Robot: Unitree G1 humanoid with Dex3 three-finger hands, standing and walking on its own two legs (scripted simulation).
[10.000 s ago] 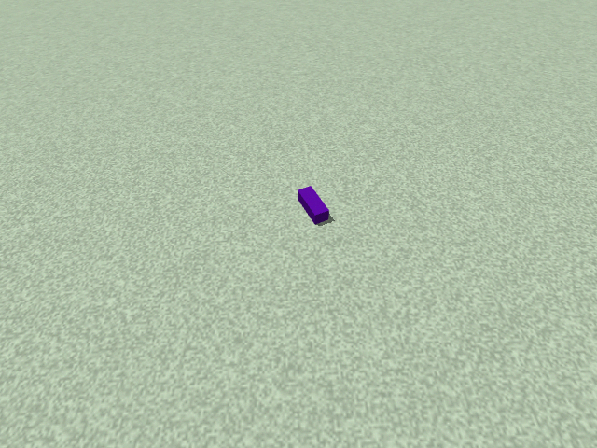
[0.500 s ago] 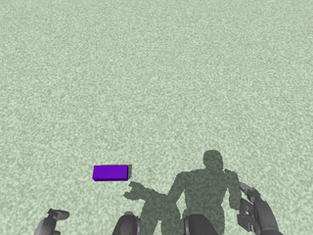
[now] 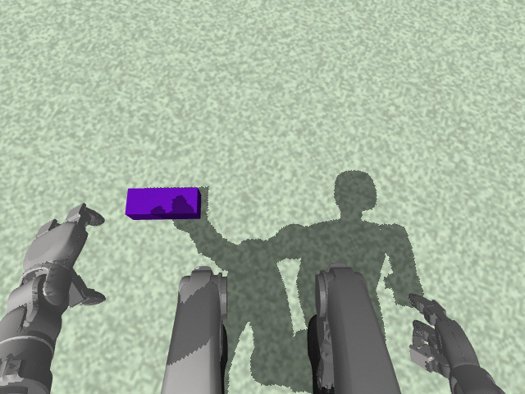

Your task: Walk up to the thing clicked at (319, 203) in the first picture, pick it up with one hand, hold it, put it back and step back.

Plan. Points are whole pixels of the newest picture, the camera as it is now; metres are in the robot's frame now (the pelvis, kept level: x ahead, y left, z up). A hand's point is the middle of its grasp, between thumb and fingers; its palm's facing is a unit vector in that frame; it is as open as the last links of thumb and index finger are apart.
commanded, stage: rise first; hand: left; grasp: from above
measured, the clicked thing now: (165, 204) +0.50 +0.28 -0.45
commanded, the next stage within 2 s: none
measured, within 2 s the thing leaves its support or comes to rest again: neither
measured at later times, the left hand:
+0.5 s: hand (107, 230) +0.39 +0.34 -0.25, palm faces -0.47 -0.09 -0.88, open 14.1 cm
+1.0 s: hand (117, 221) +0.42 +0.34 -0.30, palm faces -0.47 -0.03 -0.88, open 13.9 cm
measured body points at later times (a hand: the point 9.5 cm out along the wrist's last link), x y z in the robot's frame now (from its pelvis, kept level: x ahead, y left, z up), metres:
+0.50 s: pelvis -0.03 +0.01 -0.11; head +0.19 +0.07 +0.27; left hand +0.41 +0.34 -0.20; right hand +0.03 -0.28 -0.22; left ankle +0.06 +0.14 -0.44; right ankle +0.07 -0.14 -0.44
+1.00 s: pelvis -0.02 +0.02 -0.15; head +0.22 +0.08 +0.23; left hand +0.44 +0.34 -0.25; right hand +0.04 -0.27 -0.25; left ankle +0.06 +0.14 -0.44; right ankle +0.07 -0.14 -0.44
